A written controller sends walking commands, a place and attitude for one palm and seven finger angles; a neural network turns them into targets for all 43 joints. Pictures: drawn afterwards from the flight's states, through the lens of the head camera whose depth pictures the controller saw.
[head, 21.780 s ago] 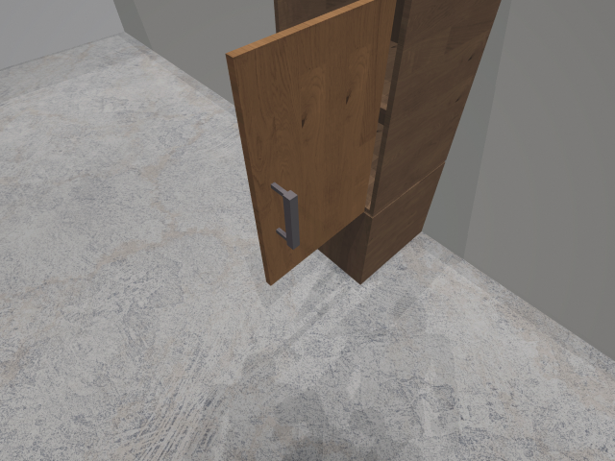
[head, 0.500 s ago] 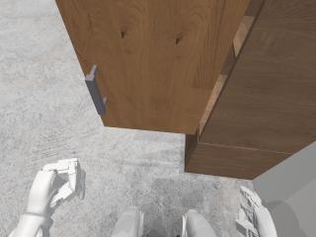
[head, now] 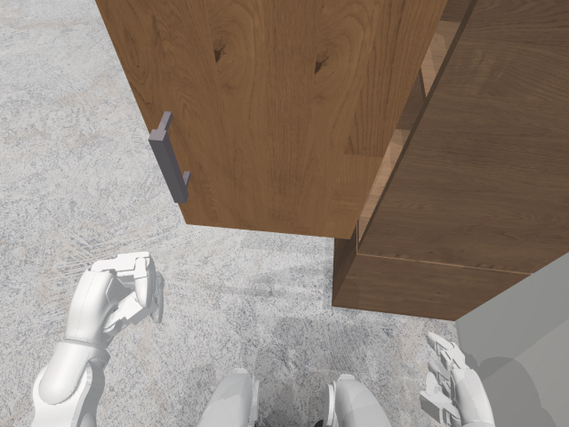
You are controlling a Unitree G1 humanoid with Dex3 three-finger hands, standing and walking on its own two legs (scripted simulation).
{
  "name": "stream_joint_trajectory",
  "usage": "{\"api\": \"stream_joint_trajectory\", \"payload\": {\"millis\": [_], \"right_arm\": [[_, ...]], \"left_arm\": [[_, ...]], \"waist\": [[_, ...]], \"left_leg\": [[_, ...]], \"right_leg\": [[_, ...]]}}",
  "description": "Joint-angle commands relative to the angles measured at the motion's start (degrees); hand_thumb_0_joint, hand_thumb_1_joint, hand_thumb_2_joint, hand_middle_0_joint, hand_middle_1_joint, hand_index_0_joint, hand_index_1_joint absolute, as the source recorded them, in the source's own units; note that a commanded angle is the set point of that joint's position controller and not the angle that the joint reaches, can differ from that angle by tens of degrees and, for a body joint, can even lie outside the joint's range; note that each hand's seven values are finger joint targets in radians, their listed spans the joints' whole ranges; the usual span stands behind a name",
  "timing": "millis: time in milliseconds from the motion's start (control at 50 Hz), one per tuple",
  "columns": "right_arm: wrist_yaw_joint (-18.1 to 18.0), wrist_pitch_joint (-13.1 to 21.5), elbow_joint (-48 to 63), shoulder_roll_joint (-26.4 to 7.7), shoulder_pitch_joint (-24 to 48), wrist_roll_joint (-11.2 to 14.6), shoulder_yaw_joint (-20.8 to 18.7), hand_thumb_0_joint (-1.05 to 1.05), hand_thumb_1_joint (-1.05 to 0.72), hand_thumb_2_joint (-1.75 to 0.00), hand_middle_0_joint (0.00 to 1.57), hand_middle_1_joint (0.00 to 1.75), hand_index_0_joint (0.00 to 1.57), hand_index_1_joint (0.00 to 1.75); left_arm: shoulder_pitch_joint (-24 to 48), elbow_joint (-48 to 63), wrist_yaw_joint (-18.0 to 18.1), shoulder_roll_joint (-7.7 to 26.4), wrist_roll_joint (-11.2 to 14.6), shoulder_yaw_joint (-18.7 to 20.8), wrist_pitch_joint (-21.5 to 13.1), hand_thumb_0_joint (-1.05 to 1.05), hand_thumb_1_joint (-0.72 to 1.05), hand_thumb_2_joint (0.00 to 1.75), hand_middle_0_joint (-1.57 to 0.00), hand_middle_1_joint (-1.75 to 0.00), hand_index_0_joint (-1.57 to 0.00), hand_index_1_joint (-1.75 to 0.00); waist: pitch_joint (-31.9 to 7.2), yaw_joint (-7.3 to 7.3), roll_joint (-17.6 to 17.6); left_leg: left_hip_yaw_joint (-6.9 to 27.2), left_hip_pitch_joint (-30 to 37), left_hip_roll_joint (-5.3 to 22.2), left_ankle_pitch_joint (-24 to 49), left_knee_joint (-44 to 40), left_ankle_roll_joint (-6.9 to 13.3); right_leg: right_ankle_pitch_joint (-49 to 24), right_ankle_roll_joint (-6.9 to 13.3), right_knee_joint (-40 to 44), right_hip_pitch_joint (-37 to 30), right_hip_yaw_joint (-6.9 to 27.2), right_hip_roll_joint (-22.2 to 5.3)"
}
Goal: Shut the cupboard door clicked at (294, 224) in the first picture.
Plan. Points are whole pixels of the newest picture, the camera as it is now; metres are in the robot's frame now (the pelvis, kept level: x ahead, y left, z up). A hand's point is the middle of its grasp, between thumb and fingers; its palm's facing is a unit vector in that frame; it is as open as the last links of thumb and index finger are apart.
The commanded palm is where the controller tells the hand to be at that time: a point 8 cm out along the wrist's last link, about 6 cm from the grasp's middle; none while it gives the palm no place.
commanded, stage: bring the fist close to the handle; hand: left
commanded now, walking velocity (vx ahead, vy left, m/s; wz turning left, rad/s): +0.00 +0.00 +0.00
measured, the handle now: (174, 160) +0.50 +0.22 +0.03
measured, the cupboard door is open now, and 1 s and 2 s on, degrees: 91 91 81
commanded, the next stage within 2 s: push the door shut along its arc in 1.08 s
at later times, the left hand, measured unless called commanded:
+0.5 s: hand (178, 237) +0.35 +0.17 +0.04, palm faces -0.04 -1.00 -0.04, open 3.1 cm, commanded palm +0.34 +0.22 +0.04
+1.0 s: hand (185, 215) +0.39 +0.17 +0.04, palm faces -0.02 -1.00 -0.04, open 3.1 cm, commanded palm +0.37 +0.23 +0.04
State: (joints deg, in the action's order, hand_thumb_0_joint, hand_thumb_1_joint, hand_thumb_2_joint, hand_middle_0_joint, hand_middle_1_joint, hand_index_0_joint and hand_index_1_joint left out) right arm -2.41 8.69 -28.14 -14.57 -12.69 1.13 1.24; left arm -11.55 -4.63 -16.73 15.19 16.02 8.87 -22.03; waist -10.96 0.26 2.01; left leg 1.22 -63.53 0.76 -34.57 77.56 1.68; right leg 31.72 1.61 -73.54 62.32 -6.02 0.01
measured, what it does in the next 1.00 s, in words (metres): stands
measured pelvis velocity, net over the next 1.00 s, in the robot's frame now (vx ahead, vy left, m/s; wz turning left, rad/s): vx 0.00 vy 0.00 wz -0.02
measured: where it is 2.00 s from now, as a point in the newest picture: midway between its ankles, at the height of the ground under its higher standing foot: outside the picture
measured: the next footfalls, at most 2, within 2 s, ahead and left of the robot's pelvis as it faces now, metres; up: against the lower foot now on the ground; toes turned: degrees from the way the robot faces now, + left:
none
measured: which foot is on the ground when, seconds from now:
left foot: down 0.00-1.00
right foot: down 0.00-1.00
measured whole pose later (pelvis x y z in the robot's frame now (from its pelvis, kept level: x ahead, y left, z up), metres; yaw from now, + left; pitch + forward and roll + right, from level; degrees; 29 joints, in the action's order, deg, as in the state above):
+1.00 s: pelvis +0.00 +0.00 +0.01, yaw -1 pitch +23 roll -2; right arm -0.6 1.5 -34.3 -14.9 -15.7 0.7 0.2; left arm 20.3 -39.0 -13.1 16.2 11.2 14.6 -28.5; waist -9.8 3.6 1.3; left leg -1.4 -64.0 0.9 -32.5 73.3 1.8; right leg 29.7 1.3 -71.1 64.5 -3.3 0.3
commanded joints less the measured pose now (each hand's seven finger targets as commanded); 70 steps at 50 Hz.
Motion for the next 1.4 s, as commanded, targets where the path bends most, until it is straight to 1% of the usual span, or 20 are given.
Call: {"api": "stream_joint_trajectory", "payload": {"millis": [0, 20, 100, 240, 300, 360, 400, 580, 620, 660, 720, 780, 840, 900, 1000, 1120, 1140, 1220, 1240, 1380], "right_arm": [[-0.26, 2.01, 7.78, -8.01, -0.37, 0.24, -3.79, 0.00, -0.90, -0.90, 0.20, 0.30, 0.20, 0.30], [-0.05, 1.88, 7.72, -7.72, -0.04, 0.23, -3.80, 0.00, -0.90, -0.90, 0.20, 0.30, 0.20, 0.30], [0.05, 1.06, 6.65, -8.12, -0.51, 0.09, -3.82, 0.00, -0.90, -0.90, 0.20, 0.30, 0.20, 0.30], [0.06, 0.36, 4.59, -8.56, -0.78, 0.01, -3.90, 0.00, -0.90, -0.90, 0.20, 0.30, 0.20, 0.30], [0.00, 0.04, 3.70, -8.74, -1.33, 0.00, -3.90, 0.00, -0.90, -0.90, 0.20, 0.30, 0.20, 0.30], [0.37, -0.41, 3.38, -8.55, -1.62, -0.03, -4.00, 0.00, -0.90, -0.90, 0.20, 0.30, 0.20, 0.30], [0.31, -0.95, 2.61, -8.92, -2.37, -0.06, -3.96, 0.00, -0.90, -0.90, 0.20, 0.30, 0.20, 0.30], [0.81, -2.74, 0.62, -8.82, -3.87, -0.33, -4.15, 0.00, -0.90, -0.90, 0.20, 0.30, 0.20, 0.30], [0.79, -3.19, 0.21, -9.04, -4.38, -0.42, -4.14, 0.00, -0.90, -0.90, 0.20, 0.30, 0.20, 0.30], [0.91, -3.63, -0.12, -8.81, -4.71, -0.41, -4.21, 0.00, -0.90, -0.90, 0.20, 0.30, 0.20, 0.30], [1.22, -4.24, 0.32, -8.97, -5.15, -0.35, -4.33, 0.00, -0.90, -0.90, 0.20, 0.30, 0.20, 0.30], [1.51, -4.87, 0.58, -8.76, -5.15, -0.16, -4.37, 0.00, -0.90, -0.90, 0.20, 0.30, 0.20, 0.30], [1.48, -5.28, 0.46, -8.78, -5.65, -0.11, -4.56, 0.00, -0.90, -0.90, 0.20, 0.30, 0.20, 0.30], [1.32, -5.14, 0.55, -8.71, -5.52, -0.14, -4.51, 0.00, -0.90, -0.90, 0.20, 0.30, 0.20, 0.30], [0.94, -5.33, -0.24, -8.75, -5.32, -0.23, -4.33, 0.00, -0.90, -0.90, 0.20, 0.30, 0.20, 0.30], [1.02, -5.24, -0.38, -8.91, -5.09, -0.12, -4.54, 0.00, -0.90, -0.90, 0.20, 0.30, 0.20, 0.30], [1.12, -5.20, -0.13, -8.70, -4.87, -0.14, -4.49, 0.00, -0.90, -0.90, 0.20, 0.30, 0.20, 0.30], [0.68, -5.46, -0.86, -9.22, -4.99, -0.18, -4.36, 0.00, -0.90, -0.90, 0.20, 0.30, 0.20, 0.30], [0.63, -5.43, -0.84, -9.06, -5.06, -0.25, -4.20, 0.00, -0.90, -0.90, 0.20, 0.30, 0.20, 0.30], [0.48, -5.60, -1.79, -9.53, -5.79, -0.21, -3.91, 0.00, -0.90, -0.90, 0.20, 0.30, 0.20, 0.30]], "left_arm": [[6.90, 8.78, 1.38, 7.19, 0.57, 4.30, -3.21, 0.00, 0.90, 0.90, -1.30, -1.50, -1.30, -1.50], [7.90, 8.71, 1.69, 6.24, 0.28, 3.51, -3.37, 0.00, 0.90, 0.90, -1.30, -1.50, -1.30, -1.50], [12.99, 4.26, 3.20, 7.59, -0.58, 4.73, -4.14, 0.00, 0.90, 0.90, -1.30, -1.50, -1.30, -1.50], [24.44, -1.59, 3.64, 7.22, -2.00, 3.57, -5.79, 0.00, 0.90, 0.90, -1.30, -1.50, -1.30, -1.50], [29.63, -3.91, 3.89, 8.19, -2.47, 3.99, -6.03, 0.00, 0.90, 0.90, -1.30, -1.50, -1.30, -1.50], [30.57, -6.95, 4.18, 6.29, -2.49, 3.17, -5.89, 0.00, 0.90, 0.90, -1.30, -1.50, -1.30, -1.50], [33.56, -10.32, 4.59, 8.49, -2.89, 4.94, -5.90, 0.00, 0.90, 0.90, -1.30, -1.50, -1.30, -1.50], [46.15, -18.82, 5.12, 8.88, -4.21, 5.46, -7.98, 0.00, 0.90, 0.90, -1.30, -1.50, -1.30, -1.50], [47.74, -20.86, 4.98, 11.35, -4.50, 7.48, -8.54, 0.00, 0.90, 0.90, -1.30, -1.50, -1.30, -1.50], [49.06, -23.39, 4.80, 10.43, -4.56, 7.08, -8.83, 0.00, 0.90, 0.90, -1.30, -1.50, -1.30, -1.50], [46.14, -24.65, 4.04, 11.80, -4.21, 8.85, -8.98, 0.00, 0.90, 0.90, -1.30, -1.50, -1.30, -1.50], [46.61, -23.22, 3.49, 11.02, -3.99, 7.88, -9.17, 0.00, 0.90, 0.90, -1.30, -1.50, -1.30, -1.50], [45.96, -23.95, 3.60, 11.25, -3.63, 8.69, -9.27, 0.00, 0.90, 0.90, -1.30, -1.50, -1.30, -1.50], [47.25, -21.86, 3.75, 11.42, -3.54, 8.47, -10.34, 0.00, 0.90, 0.90, -1.30, -1.50, -1.30, -1.50], [49.22, -23.72, 3.09, 12.77, -3.77, 9.18, -11.51, 0.00, 0.90, 0.90, -1.30, -1.50, -1.30, -1.50], [48.01, -23.21, 2.03, 11.29, -3.31, 7.82, -11.31, 0.00, 0.90, 0.90, -1.30, -1.50, -1.30, -1.50], [47.71, -23.67, 1.91, 9.11, -3.29, 6.05, -10.87, 0.00, 0.90, 0.90, -1.30, -1.50, -1.30, -1.50], [52.57, -25.30, 2.08, 13.41, -4.18, 8.54, -10.71, 0.00, 0.90, 0.90, -1.30, -1.50, -1.30, -1.50], [54.78, -25.51, 1.82, 11.94, -4.59, 6.73, -10.80, 0.00, 0.90, 0.90, -1.30, -1.50, -1.30, -1.50], [62.04, -32.75, -0.50, 14.87, -4.62, 8.34, -10.43, 0.00, 0.90, 0.90, -1.30, -1.50, -1.30, -1.50]], "waist": [[-16.09, 0.79, 0.06], [-16.34, 0.63, 1.64], [-15.06, 1.31, -0.65], [-16.26, 2.50, 0.22], [-17.58, 2.48, 2.51], [-19.40, 2.32, 1.27], [-18.67, 2.48, 0.63], [-20.97, 3.92, 0.29], [-21.51, 3.43, 1.15], [-21.91, 3.95, 0.08], [-24.25, 2.56, 0.77], [-24.05, 2.81, 1.26], [-23.20, 3.23, -1.36], [-23.22, 3.30, 0.70], [-21.17, 3.77, -0.05], [-22.87, 3.48, 1.37], [-22.35, 3.95, 1.58], [-21.43, 4.34, 0.93], [-21.21, 5.27, 0.65], [-22.55, 5.83, 1.51]], "left_leg": [[2.15, 10.42, -0.96, 17.24, -13.13, -0.43], [1.94, 10.99, -1.02, 17.15, -13.47, -0.54], [1.99, 9.58, -0.95, 15.21, -13.58, -0.43], [2.31, 11.33, -0.79, 13.92, -14.59, -0.50], [2.57, 13.01, -0.72, 15.20, -14.81, -0.77], [2.43, 14.37, -0.64, 17.33, -15.09, -0.90], [2.51, 13.19, -0.60, 16.72, -14.87, -0.89], [1.68, 12.97, -0.58, 18.57, -13.69, -0.81], [1.68, 13.31, -0.53, 19.67, -13.63, -0.93], [1.28, 12.44, -0.60, 19.40, -13.21, -0.72], [0.99, 13.15, -0.69, 21.36, -13.48, -0.80], [0.76, 13.15, -0.62, 21.96, -13.86, -0.76], [0.63, 12.40, -0.58, 21.26, -13.80, -0.47], [0.50, 12.69, -0.78, 21.20, -13.70, -0.39], [0.40, 10.85, -0.89, 18.39, -13.53, -0.18], [1.27, 14.98, -0.44, 20.89, -14.09, -0.67], [1.14, 14.68, -0.56, 20.06, -14.08, -0.61], [1.35, 13.19, -0.55, 18.19, -13.59, -0.50], [1.45, 13.21, -0.58, 18.13, -13.46, -0.36], [1.76, 12.62, -0.71, 17.52, -12.35, -0.33]], "right_leg": [[-12.99, 0.32, 10.33, -14.00, 3.94, 1.25], [-12.93, 0.29, 10.36, -13.57, 3.89, 1.03], [-11.10, 0.28, 10.88, -13.33, 4.16, 1.11], [-9.99, 0.19, 11.24, -11.45, 4.17, 0.81], [-10.95, 0.52, 10.73, -10.88, 3.95, 0.86], [-12.89, 0.25, 10.79, -11.55, 3.77, 0.71], [-12.51, 0.33, 10.61, -11.30, 3.87, 0.90], [-15.52, -0.10, 10.39, -11.62, 4.86, 0.57], [-16.40, 0.16, 10.02, -11.85, 4.84, 0.64], [-16.77, -0.13, 10.23, -12.17, 5.26, 0.63], [-18.67, 0.08, 10.02, -14.14, 5.31, 0.70], [-19.60, -0.07, 10.29, -14.82, 5.45, 0.69], [-19.54, -0.31, 10.74, -15.33, 5.49, 0.81], [-19.53, -0.13, 10.70, -15.32, 5.66, 0.84], [-17.23, -0.17, 11.15, -14.98, 6.12, 0.85], [-18.17, 0.01, 10.84, -13.16, 5.23, 0.87], [-17.51, -0.14, 11.05, -12.52, 5.17, 0.81], [-16.13, -0.09, 10.88, -11.94, 5.52, 0.75], [-16.12, -0.15, 10.87, -11.40, 5.46, 0.71], [-14.96, 0.02, 10.63, -10.44, 5.75, 0.74]]}}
